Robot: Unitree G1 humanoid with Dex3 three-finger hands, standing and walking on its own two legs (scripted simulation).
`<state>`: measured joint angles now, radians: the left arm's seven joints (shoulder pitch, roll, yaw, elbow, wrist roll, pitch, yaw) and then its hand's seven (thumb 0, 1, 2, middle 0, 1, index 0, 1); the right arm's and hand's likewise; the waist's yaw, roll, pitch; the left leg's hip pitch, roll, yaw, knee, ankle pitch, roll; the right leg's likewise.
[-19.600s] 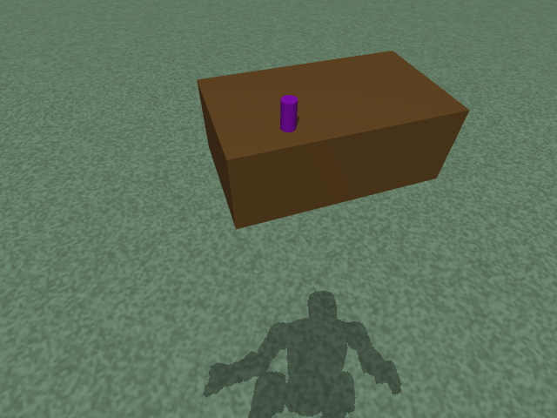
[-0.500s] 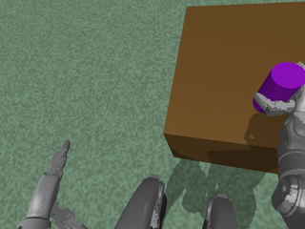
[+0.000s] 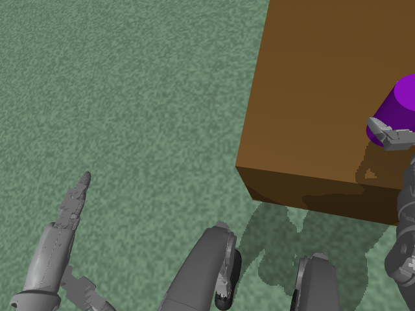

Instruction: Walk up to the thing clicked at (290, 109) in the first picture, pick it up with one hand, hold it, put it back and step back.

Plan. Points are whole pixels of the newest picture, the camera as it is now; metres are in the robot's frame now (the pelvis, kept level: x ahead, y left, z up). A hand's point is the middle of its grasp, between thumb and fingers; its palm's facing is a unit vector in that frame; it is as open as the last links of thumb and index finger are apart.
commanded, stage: lower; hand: right
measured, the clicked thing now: (400, 114) +0.52 -0.20 -0.04
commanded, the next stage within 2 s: loosen in 0.88 s
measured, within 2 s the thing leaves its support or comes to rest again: rests again in 0.70 s
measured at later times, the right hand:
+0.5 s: hand (391, 122) +0.52 -0.20 -0.08, palm faces +0.17 +0.99 +0.01, open 9.6 cm
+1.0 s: hand (387, 125) +0.53 -0.20 -0.10, palm faces +0.16 +0.99 +0.01, open 9.6 cm
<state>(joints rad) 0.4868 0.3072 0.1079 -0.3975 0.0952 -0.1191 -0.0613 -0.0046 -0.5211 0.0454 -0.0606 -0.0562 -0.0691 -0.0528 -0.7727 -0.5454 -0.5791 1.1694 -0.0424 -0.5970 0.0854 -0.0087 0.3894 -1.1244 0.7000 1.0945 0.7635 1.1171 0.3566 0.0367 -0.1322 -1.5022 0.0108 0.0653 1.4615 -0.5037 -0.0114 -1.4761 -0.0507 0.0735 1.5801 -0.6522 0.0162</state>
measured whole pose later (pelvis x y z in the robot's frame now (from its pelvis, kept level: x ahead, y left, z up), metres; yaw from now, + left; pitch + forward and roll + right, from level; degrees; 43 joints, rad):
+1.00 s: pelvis -0.02 +0.00 -0.05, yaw +1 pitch +34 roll +6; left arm 0.51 0.38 0.19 -0.57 0.07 -0.15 -0.08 0.00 -0.55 0.06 -0.06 -0.05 -0.06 -0.06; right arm -0.83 -0.65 -0.62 1.18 -0.08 -0.59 0.08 -0.01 0.40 -1.13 0.70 1.09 0.77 1.11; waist 0.44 0.05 -0.13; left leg -1.70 0.01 0.07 1.63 -0.51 -0.01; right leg -1.68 -0.04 0.09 1.76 -0.68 0.02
